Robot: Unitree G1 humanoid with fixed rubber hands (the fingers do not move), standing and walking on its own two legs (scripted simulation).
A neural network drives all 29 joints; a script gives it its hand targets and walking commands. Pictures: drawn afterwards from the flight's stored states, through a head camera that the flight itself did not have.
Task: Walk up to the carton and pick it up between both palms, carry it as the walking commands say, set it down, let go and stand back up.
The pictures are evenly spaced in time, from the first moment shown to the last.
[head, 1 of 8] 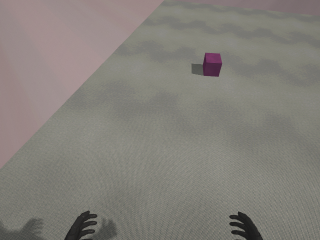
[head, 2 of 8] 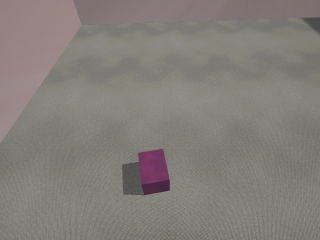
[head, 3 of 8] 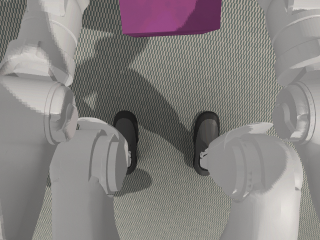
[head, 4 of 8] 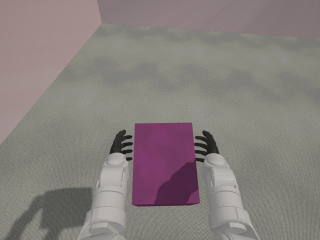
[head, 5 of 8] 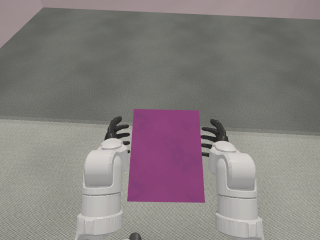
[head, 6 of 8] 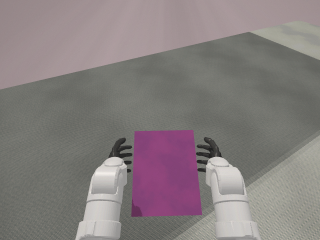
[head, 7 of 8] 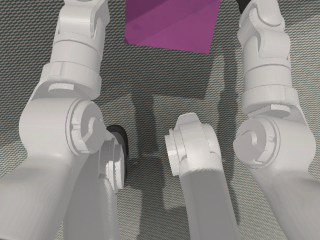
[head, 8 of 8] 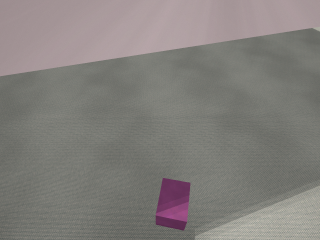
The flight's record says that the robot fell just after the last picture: no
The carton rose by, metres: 0.69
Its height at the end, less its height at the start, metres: +0.00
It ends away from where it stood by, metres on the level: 2.26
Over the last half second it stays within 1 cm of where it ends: yes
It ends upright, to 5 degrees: yes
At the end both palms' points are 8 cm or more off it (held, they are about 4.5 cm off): yes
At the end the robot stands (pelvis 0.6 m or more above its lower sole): yes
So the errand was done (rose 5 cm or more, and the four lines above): yes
